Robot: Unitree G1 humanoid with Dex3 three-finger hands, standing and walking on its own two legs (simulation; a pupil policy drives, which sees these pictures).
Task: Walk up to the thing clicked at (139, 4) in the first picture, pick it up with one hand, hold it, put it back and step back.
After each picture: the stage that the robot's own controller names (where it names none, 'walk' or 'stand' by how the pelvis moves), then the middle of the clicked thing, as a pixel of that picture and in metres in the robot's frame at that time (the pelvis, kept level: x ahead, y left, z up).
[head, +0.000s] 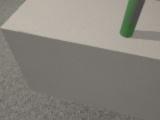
stand; (132, 13) +0.70 -0.23 +0.06
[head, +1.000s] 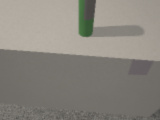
rise first; (86, 10) +0.63 +0.03 +0.09
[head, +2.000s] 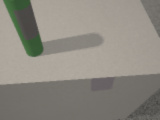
rise first; (26, 27) +0.48 +0.20 +0.10
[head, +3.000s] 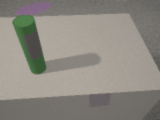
stand; (32, 48) +0.47 +0.21 +0.06
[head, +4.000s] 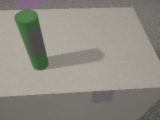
stand; (34, 44) +0.47 +0.20 +0.05
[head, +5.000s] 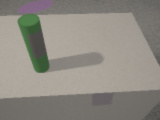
stand; (36, 47) +0.48 +0.19 +0.05
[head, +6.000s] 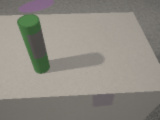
stand; (36, 47) +0.47 +0.19 +0.05
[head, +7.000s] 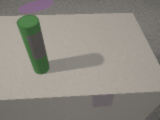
stand; (35, 48) +0.47 +0.19 +0.05
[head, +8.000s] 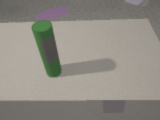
rise first; (48, 52) +0.46 +0.18 +0.06
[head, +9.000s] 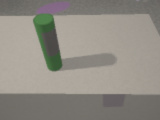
go down; (49, 45) +0.48 +0.18 +0.06
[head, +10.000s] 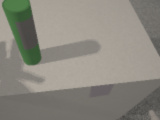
go down; (26, 36) +0.47 +0.16 +0.08
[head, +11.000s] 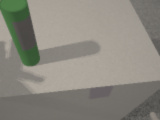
approach; (23, 37) +0.47 +0.17 +0.09
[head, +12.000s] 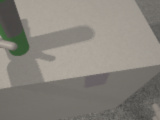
close in; (8, 22) +0.48 +0.18 +0.12
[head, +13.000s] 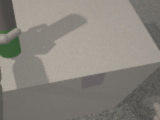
lift; (2, 17) +0.51 +0.19 +0.12
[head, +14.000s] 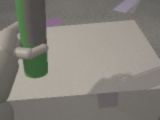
lift; (33, 32) +0.35 +0.14 +0.26
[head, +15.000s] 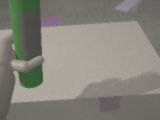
hold; (28, 43) +0.34 +0.16 +0.23
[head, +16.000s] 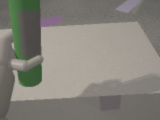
hold; (27, 43) +0.34 +0.16 +0.23
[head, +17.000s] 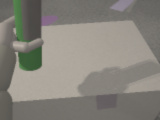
crouch; (28, 27) +0.39 +0.16 +0.25
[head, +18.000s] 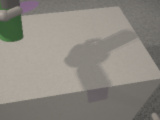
lower; out of the picture +0.50 +0.18 +0.26
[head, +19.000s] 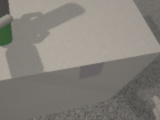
lower; out of the picture +0.54 +0.19 +0.13
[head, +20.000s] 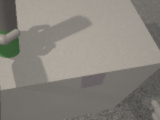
lower; (3, 17) +0.50 +0.19 +0.12
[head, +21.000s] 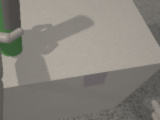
lower; (7, 16) +0.50 +0.18 +0.12
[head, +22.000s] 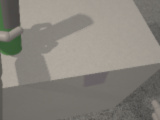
lower; (6, 15) +0.51 +0.18 +0.12
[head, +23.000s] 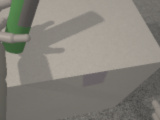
open; (22, 14) +0.52 +0.14 +0.12
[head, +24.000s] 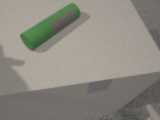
sink last; (52, 25) +0.57 +0.06 +0.02
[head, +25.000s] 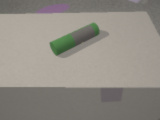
stand; (75, 38) +0.62 +0.09 +0.00
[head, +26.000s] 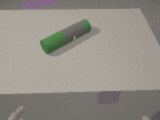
stand; (66, 35) +0.61 +0.10 -0.01
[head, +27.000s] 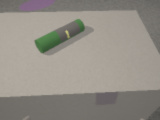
stand; (60, 35) +0.63 +0.12 -0.02
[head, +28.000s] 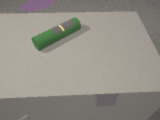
stand; (57, 33) +0.65 +0.14 -0.03
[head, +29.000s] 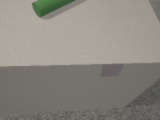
walk; (58, 0) +0.76 +0.11 -0.02
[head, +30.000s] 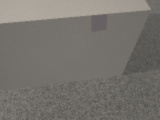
walk; out of the picture +1.07 +0.22 -0.01
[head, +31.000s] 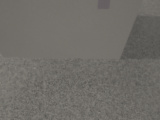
stand; out of the picture +1.46 +0.10 -0.01
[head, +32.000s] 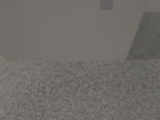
stand; out of the picture +1.41 +0.13 -0.01
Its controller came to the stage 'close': yes
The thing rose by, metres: 0.21
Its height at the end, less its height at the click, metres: -0.09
